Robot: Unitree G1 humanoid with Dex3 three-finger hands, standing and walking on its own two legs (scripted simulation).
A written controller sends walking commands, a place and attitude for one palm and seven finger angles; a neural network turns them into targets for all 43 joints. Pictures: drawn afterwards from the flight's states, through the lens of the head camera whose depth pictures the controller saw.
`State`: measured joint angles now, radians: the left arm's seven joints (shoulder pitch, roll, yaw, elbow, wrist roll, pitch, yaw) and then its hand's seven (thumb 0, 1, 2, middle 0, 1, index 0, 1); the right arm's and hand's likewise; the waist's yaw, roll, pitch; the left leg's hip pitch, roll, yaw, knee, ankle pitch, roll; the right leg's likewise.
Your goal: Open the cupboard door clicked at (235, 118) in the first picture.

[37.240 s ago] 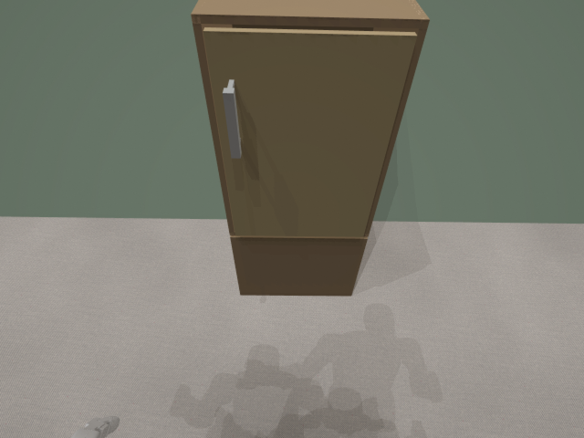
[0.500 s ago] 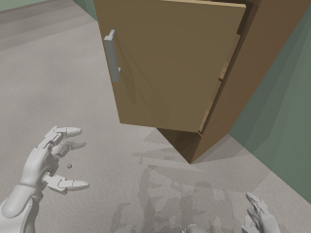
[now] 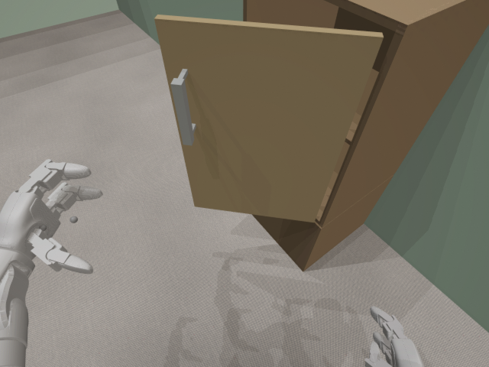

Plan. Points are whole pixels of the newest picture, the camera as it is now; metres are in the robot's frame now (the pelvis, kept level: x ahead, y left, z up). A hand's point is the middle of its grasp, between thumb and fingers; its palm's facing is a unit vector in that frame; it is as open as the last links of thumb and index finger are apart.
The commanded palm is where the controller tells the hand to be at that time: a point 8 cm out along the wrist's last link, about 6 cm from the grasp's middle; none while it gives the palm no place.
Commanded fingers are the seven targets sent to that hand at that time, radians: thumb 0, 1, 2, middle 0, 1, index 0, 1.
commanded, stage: raise the hand with hooked fingers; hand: left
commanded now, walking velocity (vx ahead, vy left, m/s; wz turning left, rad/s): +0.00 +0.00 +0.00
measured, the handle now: (186, 108) +0.59 +0.17 +0.08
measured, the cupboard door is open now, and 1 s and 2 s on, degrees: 45 45 45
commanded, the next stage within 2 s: move the hooked fingers beside the handle in 0.50 s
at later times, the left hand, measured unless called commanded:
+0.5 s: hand (81, 221) +0.29 +0.27 +0.09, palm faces -0.04 -1.00 -0.04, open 14.0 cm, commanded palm +0.26 +0.32 +0.10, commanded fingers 0.00 -0.50 0.30 -0.30 -1.20 -0.30 -1.20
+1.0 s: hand (110, 184) +0.36 +0.25 +0.10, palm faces -0.06 -1.00 -0.02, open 14.0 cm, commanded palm +0.33 +0.30 +0.09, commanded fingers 0.00 -0.50 0.30 -0.30 -1.20 -0.30 -1.20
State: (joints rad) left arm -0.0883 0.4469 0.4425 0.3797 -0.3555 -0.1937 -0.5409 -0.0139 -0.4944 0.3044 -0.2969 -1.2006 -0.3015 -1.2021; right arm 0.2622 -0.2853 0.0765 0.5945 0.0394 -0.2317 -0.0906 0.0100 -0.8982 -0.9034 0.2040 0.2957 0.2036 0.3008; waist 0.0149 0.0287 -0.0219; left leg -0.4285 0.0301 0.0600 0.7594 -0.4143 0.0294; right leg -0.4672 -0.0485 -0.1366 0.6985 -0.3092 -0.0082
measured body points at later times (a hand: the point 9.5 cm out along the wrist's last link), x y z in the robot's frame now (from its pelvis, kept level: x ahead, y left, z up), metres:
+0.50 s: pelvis +0.00 +0.00 +0.00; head +0.03 +0.00 +0.45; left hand +0.29 +0.32 +0.10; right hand +0.15 -0.25 -0.08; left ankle -0.01 +0.09 -0.71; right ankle +0.03 -0.12 -0.71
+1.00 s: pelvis +0.00 +0.00 +0.00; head +0.05 +0.00 +0.45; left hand +0.36 +0.30 +0.10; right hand +0.12 -0.26 -0.09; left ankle -0.01 +0.09 -0.71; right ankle +0.03 -0.12 -0.71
